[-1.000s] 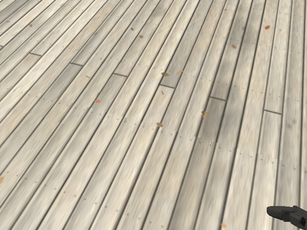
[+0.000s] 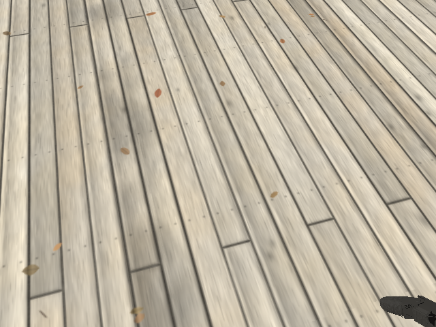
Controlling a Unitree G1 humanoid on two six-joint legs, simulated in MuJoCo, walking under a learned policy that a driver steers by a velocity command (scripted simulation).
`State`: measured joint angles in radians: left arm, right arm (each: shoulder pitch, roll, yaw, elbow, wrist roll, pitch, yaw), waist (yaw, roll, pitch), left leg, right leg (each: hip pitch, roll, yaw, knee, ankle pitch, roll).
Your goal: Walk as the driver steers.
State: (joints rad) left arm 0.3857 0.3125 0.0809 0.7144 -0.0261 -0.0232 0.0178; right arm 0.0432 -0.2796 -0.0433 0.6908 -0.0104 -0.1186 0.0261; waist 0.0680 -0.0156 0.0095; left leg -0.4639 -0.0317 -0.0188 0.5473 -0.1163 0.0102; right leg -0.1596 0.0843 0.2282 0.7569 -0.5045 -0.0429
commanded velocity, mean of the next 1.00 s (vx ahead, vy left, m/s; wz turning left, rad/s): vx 0.50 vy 0.00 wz -0.14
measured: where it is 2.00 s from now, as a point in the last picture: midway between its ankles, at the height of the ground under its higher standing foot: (259, 171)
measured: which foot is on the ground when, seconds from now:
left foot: down 0.00-0.50, up 0.52-1.00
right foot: up 0.00-0.46, down 0.48-1.00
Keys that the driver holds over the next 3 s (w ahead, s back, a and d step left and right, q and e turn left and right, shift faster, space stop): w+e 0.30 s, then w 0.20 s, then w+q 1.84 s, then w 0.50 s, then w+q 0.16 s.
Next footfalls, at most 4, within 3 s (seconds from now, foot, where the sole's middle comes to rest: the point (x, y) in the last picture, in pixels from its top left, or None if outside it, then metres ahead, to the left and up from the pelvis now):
0.48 right None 0.38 -0.19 -0.76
1.02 left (251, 251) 0.73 -0.03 -0.76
1.50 right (302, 184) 1.02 -0.21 -0.76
2.02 left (211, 146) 1.18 0.14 -0.76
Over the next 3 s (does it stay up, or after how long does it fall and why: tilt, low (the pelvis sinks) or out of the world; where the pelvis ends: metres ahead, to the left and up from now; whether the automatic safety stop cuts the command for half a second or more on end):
stays up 1.50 0.34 0.00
